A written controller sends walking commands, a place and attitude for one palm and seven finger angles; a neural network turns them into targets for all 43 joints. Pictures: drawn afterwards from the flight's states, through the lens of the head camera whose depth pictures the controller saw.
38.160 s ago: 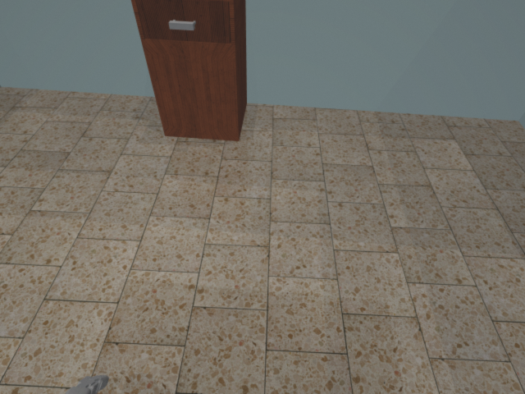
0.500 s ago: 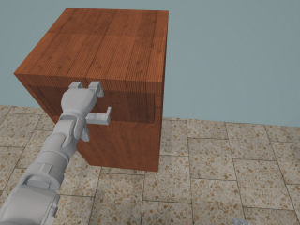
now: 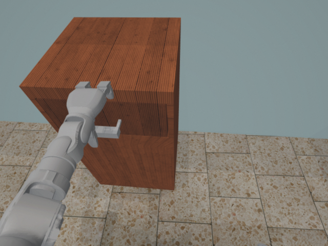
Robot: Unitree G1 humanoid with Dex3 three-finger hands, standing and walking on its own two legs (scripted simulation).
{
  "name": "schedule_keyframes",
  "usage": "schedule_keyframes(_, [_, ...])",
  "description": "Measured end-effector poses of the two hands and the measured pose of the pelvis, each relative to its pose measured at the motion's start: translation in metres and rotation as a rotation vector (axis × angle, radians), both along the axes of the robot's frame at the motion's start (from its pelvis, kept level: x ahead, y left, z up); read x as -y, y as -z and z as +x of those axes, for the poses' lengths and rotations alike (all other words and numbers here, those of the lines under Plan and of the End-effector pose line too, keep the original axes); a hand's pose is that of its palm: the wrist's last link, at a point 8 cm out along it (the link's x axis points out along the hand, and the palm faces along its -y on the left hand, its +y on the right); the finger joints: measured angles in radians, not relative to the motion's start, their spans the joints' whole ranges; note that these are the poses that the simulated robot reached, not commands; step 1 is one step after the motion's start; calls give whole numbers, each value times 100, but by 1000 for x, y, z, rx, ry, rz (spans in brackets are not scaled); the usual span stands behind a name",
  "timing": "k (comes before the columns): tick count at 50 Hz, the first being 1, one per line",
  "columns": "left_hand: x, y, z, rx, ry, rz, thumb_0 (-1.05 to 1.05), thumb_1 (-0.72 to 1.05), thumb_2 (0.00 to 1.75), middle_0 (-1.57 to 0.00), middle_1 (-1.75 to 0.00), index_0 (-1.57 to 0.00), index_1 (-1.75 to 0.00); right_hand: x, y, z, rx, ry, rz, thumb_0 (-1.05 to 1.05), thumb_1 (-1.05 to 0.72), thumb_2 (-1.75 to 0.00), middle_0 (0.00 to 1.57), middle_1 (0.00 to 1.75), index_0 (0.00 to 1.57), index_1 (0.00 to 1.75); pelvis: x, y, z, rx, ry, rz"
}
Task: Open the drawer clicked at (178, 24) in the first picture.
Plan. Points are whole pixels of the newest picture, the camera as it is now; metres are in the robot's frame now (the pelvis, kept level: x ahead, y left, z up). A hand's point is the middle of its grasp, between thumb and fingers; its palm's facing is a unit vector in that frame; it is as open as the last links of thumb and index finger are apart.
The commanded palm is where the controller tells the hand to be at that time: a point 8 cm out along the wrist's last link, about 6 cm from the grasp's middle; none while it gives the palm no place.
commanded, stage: lift the hand off the handle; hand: left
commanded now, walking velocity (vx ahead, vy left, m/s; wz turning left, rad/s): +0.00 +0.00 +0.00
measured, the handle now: (104, 126) +0.49 +0.23 -0.07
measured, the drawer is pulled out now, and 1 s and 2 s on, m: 0.00 0.00 0.00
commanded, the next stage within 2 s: draw the hand back to the body in 0.20 s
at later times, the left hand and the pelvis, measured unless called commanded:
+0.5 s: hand (89, 119) +0.40 +0.21 +0.08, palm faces +0.02 -0.06 -1.00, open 13.8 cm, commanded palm +0.36 +0.22 +0.14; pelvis +0.02 -0.01 +0.01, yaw -1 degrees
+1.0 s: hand (69, 147) +0.30 +0.21 +0.12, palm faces +0.16 -0.69 -0.71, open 13.7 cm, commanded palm +0.25 +0.25 +0.17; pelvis +0.01 -0.01 +0.01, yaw +2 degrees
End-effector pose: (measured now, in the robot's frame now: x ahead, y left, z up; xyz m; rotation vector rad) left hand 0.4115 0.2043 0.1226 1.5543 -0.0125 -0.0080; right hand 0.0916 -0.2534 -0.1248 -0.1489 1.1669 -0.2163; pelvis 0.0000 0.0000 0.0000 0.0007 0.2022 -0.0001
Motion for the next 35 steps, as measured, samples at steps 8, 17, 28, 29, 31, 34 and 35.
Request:
schedule_keyframes(8, [7, -6, 1, -22, 41, -8, 0, -48, 31, -32, -120, -32, -120, 2, -6, 12, 24, -9, -5, 1, -90, -90, 20, 30, 20, 30, 3, -3, 5, 14, 0, 1])
schedule_keyframes(17, [-1, -2, -2, -27, 20, -11, 0, -48, 31, -32, -120, -32, -120, 5, -9, 30, 44, -32, -3, 1, -90, -90, 20, 30, 20, 30, 6, -4, 10, 10, 3, 3])
schedule_keyframes(28, [-12, -18, -48, 39, 9, -45, 0, -48, 31, -32, -120, -32, -120, 0, -17, 65, 126, -54, 28, 1, -90, -90, 20, 30, 20, 30, 6, -8, 21, 46, 15, 3])
schedule_keyframes(29, [-15, -18, -54, 39, -1, -44, 0, -48, 31, -32, -120, -32, -120, -1, -19, 70, 138, -63, 31, 1, -90, -90, 20, 30, 20, 30, 7, -8, 21, 52, 14, 2])
schedule_keyframes(31, [-21, -17, -65, 30, -26, -42, 0, -48, 31, -32, -120, -32, -120, -4, -22, 80, 162, -86, 32, 1, -90, -90, 20, 30, 20, 30, 7, -8, 19, 66, 10, 3])
schedule_keyframes(34, [-30, -14, -81, 5, -58, -33, 0, -48, 31, -32, -120, -32, -120, -10, -29, 96, 202, -125, 30, 1, -90, -90, 20, 30, 20, 30, 8, -9, 16, 82, 1, 4])
schedule_keyframes(35, [-31, -14, -86, -1, -61, -32, 0, -48, 31, -32, -120, -32, -120, -12, -31, 101, 217, -138, 28, 1, -90, -90, 20, 30, 20, 30, 8, -9, 15, 88, -3, 4])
